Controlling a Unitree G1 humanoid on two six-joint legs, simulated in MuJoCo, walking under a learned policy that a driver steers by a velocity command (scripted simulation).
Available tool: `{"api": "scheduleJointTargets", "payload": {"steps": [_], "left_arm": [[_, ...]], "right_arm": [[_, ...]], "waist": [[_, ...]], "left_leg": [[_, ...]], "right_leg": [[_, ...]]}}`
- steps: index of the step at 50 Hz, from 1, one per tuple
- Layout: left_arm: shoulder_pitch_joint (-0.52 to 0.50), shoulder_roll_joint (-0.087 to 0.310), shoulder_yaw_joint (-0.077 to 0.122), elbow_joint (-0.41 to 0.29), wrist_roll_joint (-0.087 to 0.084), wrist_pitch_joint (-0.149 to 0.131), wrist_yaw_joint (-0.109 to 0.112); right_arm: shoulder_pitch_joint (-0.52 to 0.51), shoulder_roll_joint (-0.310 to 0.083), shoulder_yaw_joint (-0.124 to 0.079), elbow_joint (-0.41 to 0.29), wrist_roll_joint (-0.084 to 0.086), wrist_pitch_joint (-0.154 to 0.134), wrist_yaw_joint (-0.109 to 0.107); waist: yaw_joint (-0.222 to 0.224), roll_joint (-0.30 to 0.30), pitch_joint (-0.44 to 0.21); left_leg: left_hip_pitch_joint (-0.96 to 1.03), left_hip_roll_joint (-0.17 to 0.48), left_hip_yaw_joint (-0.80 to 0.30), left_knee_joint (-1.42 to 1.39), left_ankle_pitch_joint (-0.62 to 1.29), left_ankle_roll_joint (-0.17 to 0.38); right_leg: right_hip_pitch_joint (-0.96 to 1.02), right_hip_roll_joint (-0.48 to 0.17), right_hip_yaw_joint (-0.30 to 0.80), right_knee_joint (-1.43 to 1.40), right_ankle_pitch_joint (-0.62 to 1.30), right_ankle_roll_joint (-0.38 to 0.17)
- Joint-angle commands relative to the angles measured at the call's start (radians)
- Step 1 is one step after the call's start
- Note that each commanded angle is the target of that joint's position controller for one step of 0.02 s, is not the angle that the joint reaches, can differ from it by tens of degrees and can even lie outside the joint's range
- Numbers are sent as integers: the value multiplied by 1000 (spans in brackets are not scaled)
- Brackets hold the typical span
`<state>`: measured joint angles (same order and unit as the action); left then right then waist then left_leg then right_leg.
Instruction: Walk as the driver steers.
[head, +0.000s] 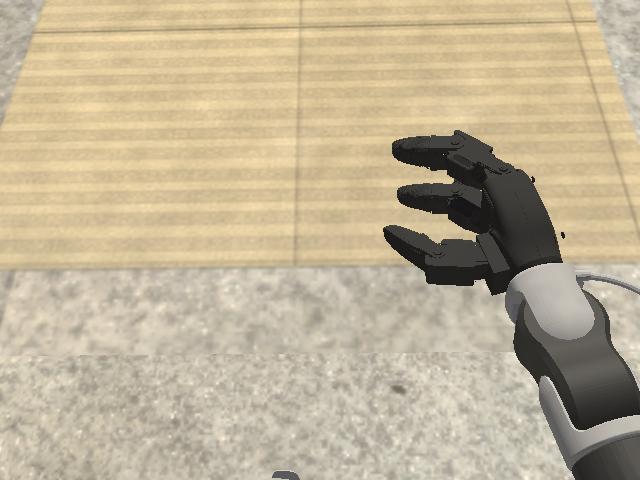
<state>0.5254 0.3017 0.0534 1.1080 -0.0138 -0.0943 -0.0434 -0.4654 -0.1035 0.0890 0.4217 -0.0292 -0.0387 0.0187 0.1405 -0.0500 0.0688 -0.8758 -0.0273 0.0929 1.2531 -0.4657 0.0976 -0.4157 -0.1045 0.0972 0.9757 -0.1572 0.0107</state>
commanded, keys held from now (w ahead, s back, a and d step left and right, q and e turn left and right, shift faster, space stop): q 0.52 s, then w+q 0.48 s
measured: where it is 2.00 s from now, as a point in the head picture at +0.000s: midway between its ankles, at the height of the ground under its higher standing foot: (206, 377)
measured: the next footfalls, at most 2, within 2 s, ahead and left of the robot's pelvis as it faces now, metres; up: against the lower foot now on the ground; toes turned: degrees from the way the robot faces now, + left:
right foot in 0.40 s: +0.13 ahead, -0.20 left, +0.00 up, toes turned +9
left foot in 1.14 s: +0.12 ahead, +0.16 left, +0.00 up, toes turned +41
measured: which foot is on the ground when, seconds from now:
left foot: down 0.00-0.40, up 0.42-1.00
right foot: up 0.00-0.38, down 0.40-1.00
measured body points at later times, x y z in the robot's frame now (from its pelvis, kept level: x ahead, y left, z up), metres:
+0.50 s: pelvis +0.04 -0.11 +0.07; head +0.02 -0.16 +0.52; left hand +0.03 +0.16 -0.03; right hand +0.29 -0.28 -0.04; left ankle -0.02 +0.07 -0.51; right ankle +0.09 -0.20 -0.63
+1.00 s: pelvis +0.08 -0.08 +0.12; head +0.08 -0.06 +0.57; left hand +0.00 +0.22 +0.01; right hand +0.35 -0.17 +0.04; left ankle +0.07 +0.10 -0.54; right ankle +0.09 -0.20 -0.62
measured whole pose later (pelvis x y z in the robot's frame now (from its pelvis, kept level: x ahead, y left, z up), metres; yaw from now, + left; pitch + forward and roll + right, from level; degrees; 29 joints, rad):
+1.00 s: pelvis +0.08 -0.08 +0.12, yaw +32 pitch +1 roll -1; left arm 0.31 0.31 0.08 0.70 0.01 0.02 0.07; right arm 0.17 -0.18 -0.02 0.62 0.06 0.02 0.05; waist 0.03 -0.01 -0.03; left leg -0.70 0.15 0.02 1.10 -0.29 -0.01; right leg -0.04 -0.10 -0.38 0.29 -0.25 -0.01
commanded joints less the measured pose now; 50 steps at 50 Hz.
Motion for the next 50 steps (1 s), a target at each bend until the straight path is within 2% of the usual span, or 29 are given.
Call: {"api": "scheduleJointTargets", "payload": {"steps": [1, 2, 3, 4, 6, 8, 10, 12, 13, 15, 16, 17, 18, 19, 20, 21, 22, 23, 24, 25, 26, 28, 31, 36, 40, 42, 45, 48, 50], "left_arm": [[-149, 124, 22, -163, -9, -45, -45], [-189, 33, -4, -196, -17, -8, -16], [-196, -34, -29, -233, -18, 29, 16], [-146, -93, -54, -256, -5, 63, 54], [-119, -119, -68, -313, 40, 71, 106], [-75, -81, -42, -284, 45, 82, 140], [-98, -95, -37, -309, 41, 86, 166], [-124, -71, -29, -328, 32, 101, 177], [-119, -60, -28, -339, 38, 109, 176], [-178, -70, -38, -365, 39, 123, 170], [-190, -54, -26, -368, 37, 139, 158], [-116, -3, 18, -342, 40, 153, 154], [-49, 13, 35, -321, 40, 167, 146], [-119, -19, 29, -330, 38, 161, 137], [-161, -26, 18, -311, 54, 142, 120], [-120, -22, 8, -332, 80, 132, 112], [-186, 51, 15, -432, 119, 118, 100], [-274, 69, 18, -462, 133, 114, 93], [-365, 6, 2, -484, 92, 130, 102], [-394, -1, -6, -473, 61, 147, 121], [-378, -30, -18, -476, 55, 150, 136], [-249, -11, 2, -493, 58, 141, 158], [-112, 30, 26, -499, 66, 133, 164], [-128, 42, 32, -533, 80, 138, 167], [-210, 59, 34, -524, 71, 120, 143], [-217, 114, 51, -507, 45, 102, 134], [-269, 160, 62, -498, 53, 69, 126], [-314, 168, 62, -499, 12, 86, 115], [-355, 185, 63, -501, 17, 109, 100]], "right_arm": [[636, -217, -114, 239, 28, 90, -23], [478, -187, -114, 249, 34, 106, -14], [376, -157, -112, 242, 29, 108, -15], [280, -144, -110, 245, 22, 114, -1], [179, -122, -102, 230, 14, 97, 26], [228, -101, -89, 216, -33, 67, 22], [292, -96, -91, 208, -44, 79, 18], [340, -116, -96, 218, -34, 90, 8], [370, -140, -106, 215, -10, 82, -1], [336, -204, -142, 197, 12, 75, -24], [358, -224, -152, 196, 21, 65, -31], [320, -230, -146, 196, 29, 51, -40], [339, -196, -135, 221, 40, 44, -44], [436, -129, -123, 258, 65, 54, -51], [542, -70, -120, 267, 71, 70, -52], [612, -25, -124, 265, 70, 62, -41], [724, -71, -155, 283, 88, 58, -57], [640, -134, -168, 260, 106, 73, -77], [496, -168, -166, 217, 99, 89, -94], [488, -168, -155, 212, 86, 109, -99], [506, -187, -163, 208, 66, 119, -103], [494, -198, -165, 163, 72, 108, -82], [482, -163, -153, 131, 105, 88, -53], [522, -113, -136, 106, 90, 73, -41], [636, -113, -119, 140, 72, 47, -15], [611, -112, -120, 131, 90, 41, -8], [583, -121, -122, 128, 103, 34, 1], [539, -102, -109, 114, 90, 42, 35], [536, -115, -108, 102, 90, 42, 52]], "waist": [[-253, 289, -660], [-171, 124, -380], [-103, 52, -178], [-14, 64, -79], [61, 114, -3], [28, 138, -80], [-11, 241, -67], [-31, 314, -46], [-26, 310, -30], [-11, 296, -35], [-22, 318, -89], [33, 358, -97], [46, 395, -94], [2, 280, -1], [-92, 58, -20], [-140, -219, -99], [-169, -330, -259], [-171, -287, -204], [-163, -128, -36], [-174, -150, 27], [-163, -159, 28], [-105, -129, -32], [-43, -109, -75], [-48, -104, 17], [-100, -46, -47], [-113, -44, -38], [-138, -19, -15], [-138, 5, -15], [-149, 35, -13]], "left_leg": [[1100, 412, -530, -510, 855, 209], [823, 331, -388, -597, 563, 135], [521, 264, -323, -681, 293, 81], [317, 217, -211, -721, 148, 44], [41, 173, -50, -794, 193, 48], [8, 218, -71, -817, 234, 96], [98, 248, -168, -844, 118, 115], [176, 241, -221, -851, 6, 107], [210, 231, -242, -861, -46, 93], [210, 159, -184, -868, 6, 38], [261, 186, -240, -900, 8, 50], [243, 265, -356, -897, 27, 44], [322, 279, -372, -837, 46, 11], [341, 188, -290, -692, 7, -41], [330, 62, -201, -396, -64, -78], [156, -50, -199, 58, -128, -154], [200, -63, -347, 355, -86, -231], [174, -42, -309, 563, -70, -245], [57, 8, -291, 506, -5, -230], [58, 4, -235, 490, 91, -254], [51, -7, -211, 465, 151, -269], [-23, 14, -206, 332, 208, -265], [-105, 42, -178, 282, 162, -245], [-139, 67, -104, 288, 191, -245], [-93, 105, -94, 240, 250, -198], [-19, 142, -92, 78, 240, -172], [26, 178, -95, -53, 235, -128], [19, 202, -98, -126, 156, -98], [59, 219, -100, -262, 160, -76]], "right_leg": [[-622, 80, 102, 998, -336, -26], [-677, 72, 12, 1026, -334, -16], [-625, 63, -14, 1024, -327, 4], [-553, 65, -32, 975, -263, 21], [-372, 96, -96, 789, -44, 44], [-265, 122, -134, 924, 158, 70], [-376, 126, -139, 1016, 184, 66], [-437, 122, -118, 995, 137, 68], [-402, 86, -82, 854, 134, 66], [-172, 45, -89, 308, 74, 48], [-38, 48, -108, 117, -35, 42], [89, 22, -94, 103, -64, 22], [106, -2, -70, -109, -89, -9], [81, 30, -78, -446, -107, -19], [103, 27, -20, -462, 24, -8], [208, -179, 136, -359, 706, -31], [146, -381, 440, -509, 794, -159], [-6, -371, 476, -598, 355, -212], [-56, -251, 326, -643, -169, -204], [-73, -154, 223, -620, -307, -213], [-37, -139, 186, -610, -352, -227], [155, -189, 241, -653, -556, -225], [354, -244, 228, -700, -592, -248], [311, -265, 47, -787, -558, -243], [305, -228, -64, -796, -474, -259], [296, -248, -91, -859, -481, -252], [320, -293, -149, -929, -407, -256], [382, -311, -225, -933, -321, -240], [417, -310, -283, -913, -244, -221]]}}
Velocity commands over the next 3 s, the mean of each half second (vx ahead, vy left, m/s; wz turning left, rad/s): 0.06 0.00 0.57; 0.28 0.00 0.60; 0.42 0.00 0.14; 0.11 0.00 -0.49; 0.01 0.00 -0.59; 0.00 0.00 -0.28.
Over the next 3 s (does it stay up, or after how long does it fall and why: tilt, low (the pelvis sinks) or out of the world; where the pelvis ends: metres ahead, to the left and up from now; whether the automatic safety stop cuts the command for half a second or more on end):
stays up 0.41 0.24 0.30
